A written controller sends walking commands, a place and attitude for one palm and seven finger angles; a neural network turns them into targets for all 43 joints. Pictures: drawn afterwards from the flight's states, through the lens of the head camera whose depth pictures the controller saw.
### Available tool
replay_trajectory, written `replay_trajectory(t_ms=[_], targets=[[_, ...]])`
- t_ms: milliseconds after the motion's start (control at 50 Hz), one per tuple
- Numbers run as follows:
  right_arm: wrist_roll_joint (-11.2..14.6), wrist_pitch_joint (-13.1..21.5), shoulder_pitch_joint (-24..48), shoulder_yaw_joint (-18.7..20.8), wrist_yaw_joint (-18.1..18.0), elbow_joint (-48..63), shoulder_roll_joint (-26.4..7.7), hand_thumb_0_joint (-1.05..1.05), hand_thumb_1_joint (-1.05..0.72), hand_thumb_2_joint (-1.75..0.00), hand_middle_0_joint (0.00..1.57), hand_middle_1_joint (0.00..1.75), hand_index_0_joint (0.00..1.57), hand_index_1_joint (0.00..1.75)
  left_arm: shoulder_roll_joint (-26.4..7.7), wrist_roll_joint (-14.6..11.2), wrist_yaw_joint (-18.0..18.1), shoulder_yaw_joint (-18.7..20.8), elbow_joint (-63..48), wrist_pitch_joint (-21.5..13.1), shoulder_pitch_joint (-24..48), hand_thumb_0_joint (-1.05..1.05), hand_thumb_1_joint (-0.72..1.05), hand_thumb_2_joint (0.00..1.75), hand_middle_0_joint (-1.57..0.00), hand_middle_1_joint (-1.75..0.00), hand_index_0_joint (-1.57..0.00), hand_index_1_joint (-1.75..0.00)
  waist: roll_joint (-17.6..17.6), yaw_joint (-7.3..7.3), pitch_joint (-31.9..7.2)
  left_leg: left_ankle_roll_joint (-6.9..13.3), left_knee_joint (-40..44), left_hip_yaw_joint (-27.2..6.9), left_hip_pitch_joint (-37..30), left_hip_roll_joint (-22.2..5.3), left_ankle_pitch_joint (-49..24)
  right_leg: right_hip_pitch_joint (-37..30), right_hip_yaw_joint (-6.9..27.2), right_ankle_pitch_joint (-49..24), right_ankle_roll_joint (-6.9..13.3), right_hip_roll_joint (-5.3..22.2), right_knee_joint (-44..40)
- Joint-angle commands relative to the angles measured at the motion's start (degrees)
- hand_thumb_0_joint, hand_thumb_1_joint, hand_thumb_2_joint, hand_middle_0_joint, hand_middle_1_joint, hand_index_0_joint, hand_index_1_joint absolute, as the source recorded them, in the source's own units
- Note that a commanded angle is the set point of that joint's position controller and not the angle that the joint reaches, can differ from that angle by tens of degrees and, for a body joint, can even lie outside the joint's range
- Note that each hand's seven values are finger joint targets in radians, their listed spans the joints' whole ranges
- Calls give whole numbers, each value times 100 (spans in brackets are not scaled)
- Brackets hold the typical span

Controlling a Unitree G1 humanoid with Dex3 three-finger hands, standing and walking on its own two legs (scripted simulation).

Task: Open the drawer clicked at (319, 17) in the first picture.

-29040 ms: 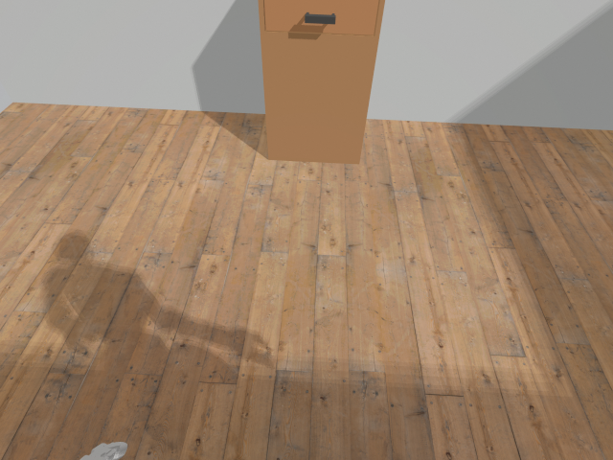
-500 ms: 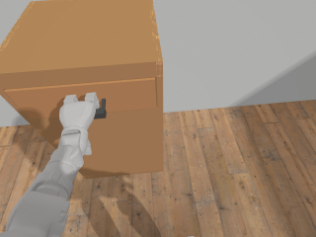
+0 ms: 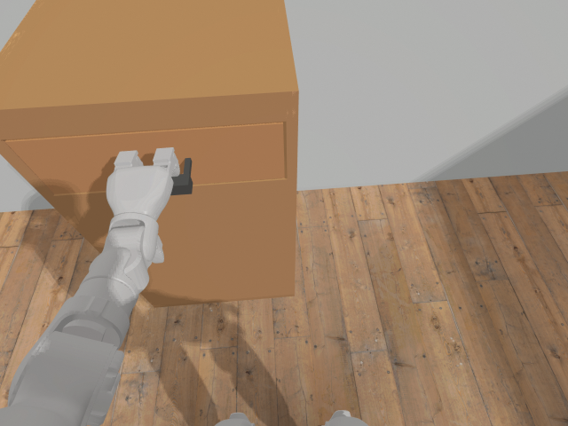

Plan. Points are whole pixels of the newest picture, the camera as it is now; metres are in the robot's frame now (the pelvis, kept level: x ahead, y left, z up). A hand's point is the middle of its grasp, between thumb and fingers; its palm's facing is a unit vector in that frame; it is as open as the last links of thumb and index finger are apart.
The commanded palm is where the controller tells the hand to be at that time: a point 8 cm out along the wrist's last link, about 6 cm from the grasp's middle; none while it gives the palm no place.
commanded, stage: lower the fingers behind the handle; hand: left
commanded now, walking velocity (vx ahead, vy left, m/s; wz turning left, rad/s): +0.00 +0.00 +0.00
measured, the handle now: (157, 176) +0.51 +0.23 +0.01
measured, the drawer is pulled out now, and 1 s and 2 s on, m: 0.00 0.00 0.00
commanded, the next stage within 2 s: lift the fingers back up to retry in 0.12 s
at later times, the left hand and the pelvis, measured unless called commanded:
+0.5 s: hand (150, 206) +0.44 +0.22 +0.02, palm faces -0.01 -0.03 -1.00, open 14.0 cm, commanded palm +0.40 +0.23 +0.08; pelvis +0.01 +0.01 +0.01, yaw -1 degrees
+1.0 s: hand (136, 198) +0.43 +0.23 +0.06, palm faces -0.04 -0.06 -1.00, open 13.9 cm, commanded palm +0.40 +0.23 +0.12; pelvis +0.04 +0.01 +0.03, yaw +0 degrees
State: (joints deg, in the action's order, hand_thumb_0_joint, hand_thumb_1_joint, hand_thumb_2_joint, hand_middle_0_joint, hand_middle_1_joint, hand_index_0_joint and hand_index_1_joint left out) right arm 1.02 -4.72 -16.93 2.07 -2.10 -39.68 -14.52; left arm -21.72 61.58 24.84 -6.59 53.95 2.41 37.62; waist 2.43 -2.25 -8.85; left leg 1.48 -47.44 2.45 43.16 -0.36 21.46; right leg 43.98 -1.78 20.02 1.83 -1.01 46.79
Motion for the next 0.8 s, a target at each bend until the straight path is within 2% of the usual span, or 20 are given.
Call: replay_trajectory(t_ms=[0, 20, 100, 140, 180, 200, 220, 260, 300, 380, 400, 440, 480, 540, 580, 620, 660, 700, 720, 780], targets=[[8, 132, -389, 237, -93, 553, -825, 0, -90, -90, 20, 30, 20, 30, -1113, -53, -346, 274, 12, 248, 1108, 0, -50, 30, -30, -120, -30, -120, -672, -72, -1269, 136, 586, -1, -546, 272, -633, -1241, 183, -791, -25, -97, -860], [6, 130, -388, 235, -110, 556, -824, 0, -90, -90, 20, 30, 20, 30, -1100, -42, -374, 250, 15, 226, 1150, 0, -50, 30, -30, -120, -30, -120, -726, -126, -1223, 145, 575, -4, -557, 256, -600, -1189, 187, -761, -29, -94, -874], [15, 131, -373, 212, -132, 611, -830, 0, -90, -90, 20, 30, 20, 30, -1154, -45, -449, 286, 33, 106, 1026, 0, -50, 30, -30, -120, -30, -120, -800, -90, -1017, 144, 594, -25, -440, 257, -462, -1109, 178, -585, -25, -91, -883], [1, 151, -394, 239, -110, 629, -819, 0, -90, -90, 20, 30, 20, 30, -1066, -41, -452, 269, -119, 33, 1073, 0, -50, 30, -30, -120, -30, -120, -606, -64, -1143, 143, 575, -30, -530, 257, -549, -1084, 166, -642, 7, -100, -851], [3, 144, -432, 240, -113, 617, -820, 0, -90, -90, 20, 30, 20, 30, -1105, 2, -421, 315, -59, 10, 932, 0, -50, 30, -30, -120, -30, -120, -690, -51, -1120, 138, 550, -27, -527, 234, -555, -1016, 157, -630, 3, -107, -805], [3, 153, -419, 237, -107, 645, -808, 0, -90, -90, 20, 30, 20, 30, -1039, -10, -414, 259, -129, 4, 941, 0, -50, 30, -30, -120, -30, -120, -614, -42, -1152, 134, 550, -12, -538, 243, -557, -1015, 158, -632, 4, -109, -814], [6, 151, -431, 246, -107, 638, -813, 0, -90, -90, 20, 30, 20, 30, -1196, -9, -384, 372, -298, -25, 1122, 0, -50, 30, -30, -120, -30, -120, -683, -46, -1278, 141, 560, -35, -571, 228, -562, -1095, 172, -619, -2, -104, -811], [0, 125, -430, 272, -106, 665, -796, 0, -90, -90, 20, 30, 20, 30, -1377, 2, -324, 539, -493, -40, 1158, 0, -50, 30, -30, -120, -30, -120, -436, 35, -1518, 131, 602, -34, -736, 231, -712, -1264, 177, -729, 14, -109, -784], [12, 130, -396, 282, -99, 685, -753, 0, -90, -90, 20, 30, 20, 30, -1133, -12, -271, 371, -686, -20, 1307, 0, -50, 30, -30, -120, -30, -120, -272, -4, -1559, 122, 669, -42, -957, 214, -813, -1245, 140, -777, 24, -131, -825], [25, 126, -348, 300, -109, 605, -776, 0, -90, -90, 20, 30, 20, 30, -1426, -42, -158, 632, -849, 13, 1549, 0, -50, 30, -30, -120, -30, -120, -357, -29, -1577, 128, 780, -87, -1158, 182, -983, -1426, 149, -921, 11, -138, -915], [21, 129, -321, 302, -117, 624, -758, 0, -90, -90, 20, 30, 20, 30, -1364, -44, -141, 589, -980, 1, 1599, 0, -50, 30, -30, -120, -30, -120, -373, -5, -1702, 128, 822, -91, -1248, 187, -1041, -1539, 151, -969, 7, -140, -939], [18, 132, -242, 312, -114, 630, -764, 0, -90, -90, 20, 30, 20, 30, -1561, -65, -109, 786, -1267, -41, 1618, 0, -50, 30, -30, -120, -30, -120, -101, 91, -1861, 114, 896, -120, -1468, 183, -1298, -1728, 144, -1170, 50, -145, -934], [15, 149, -218, 340, -99, 630, -722, 0, -90, -90, 20, 30, 20, 30, -1318, -65, -85, 665, -1501, -80, 1557, 0, -50, 30, -30, -120, -30, -120, 36, 84, -1947, 99, 921, -128, -1807, 150, -1641, -1743, 106, -1415, 63, -166, -937], [20, 162, -101, 335, -103, 630, -743, 0, -90, -90, 20, 30, 20, 30, -1439, -110, -94, 797, -1694, -106, 1464, 0, -50, 30, -30, -120, -30, -120, -143, 100, -1812, 98, 1025, -148, -1882, 138, -1807, -1946, 106, -1573, 62, -168, -1047], [31, 193, -58, 352, -105, 628, -730, 0, -90, -90, 20, 30, 20, 30, -1287, -91, -98, 639, -1921, -138, 1554, 0, -50, 30, -30, -120, -30, -120, -44, 47, -1717, 97, 1082, -160, -2061, 127, -1921, -1920, 96, -1637, 61, -168, -1096], [32, 216, -30, 367, -107, 592, -743, 0, -90, -90, 20, 30, 20, 30, -1316, -82, -121, 642, -2147, -155, 1634, 0, -50, 30, -30, -120, -30, -120, -18, 28, -1727, 95, 1119, -182, -2273, 107, -2085, -1929, 83, -1705, 63, -171, -1150], [24, 223, 3, 384, -111, 611, -739, 0, -90, -90, 20, 30, 20, 30, -1364, -114, -172, 682, -2395, -156, 1523, 0, -50, 30, -30, -120, -30, -120, 61, 83, -1899, 75, 1146, -208, -2503, 97, -2450, -2078, 83, -1902, 69, -169, -1156], [29, 216, 56, 397, -90, 606, -730, 0, -90, -90, 20, 30, 20, 30, -1185, -179, -247, 545, -2626, -105, 1377, 0, -50, 30, -30, -120, -30, -120, 75, 86, -1971, 53, 1141, -223, -2748, 81, -2846, -2125, 58, -2105, 61, -176, -1186], [41, 210, 98, 395, -66, 621, -723, 0, -90, -90, 20, 30, 20, 30, -1068, -229, -310, 461, -2627, -41, 1186, 0, -50, 30, -30, -120, -30, -120, 163, 118, -1862, 35, 1175, -220, -2781, 83, -2948, -2142, 48, -2139, 67, -174, -1224], [60, 161, 205, 379, -22, 628, -749, 0, -90, -90, 20, 30, 20, 30, -1078, -307, -497, 440, -2799, 146, 970, 0, -50, 30, -30, -120, -30, -120, 102, 161, -1779, -2, 1254, -243, -2943, 51, -3307, -2274, 18, -2295, 62, -170, -1278]])
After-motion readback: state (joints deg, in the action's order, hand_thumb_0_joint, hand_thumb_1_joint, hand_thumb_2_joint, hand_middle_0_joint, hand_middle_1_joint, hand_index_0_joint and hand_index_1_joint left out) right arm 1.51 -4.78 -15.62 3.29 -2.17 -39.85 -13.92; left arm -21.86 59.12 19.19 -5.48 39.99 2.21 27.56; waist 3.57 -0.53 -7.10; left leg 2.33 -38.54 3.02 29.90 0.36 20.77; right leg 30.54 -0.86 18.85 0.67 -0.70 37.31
